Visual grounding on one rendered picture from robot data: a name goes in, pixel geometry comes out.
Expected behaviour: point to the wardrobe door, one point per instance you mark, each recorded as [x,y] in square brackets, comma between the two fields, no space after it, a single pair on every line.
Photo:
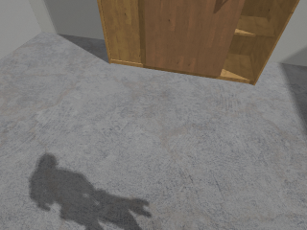
[190,35]
[125,29]

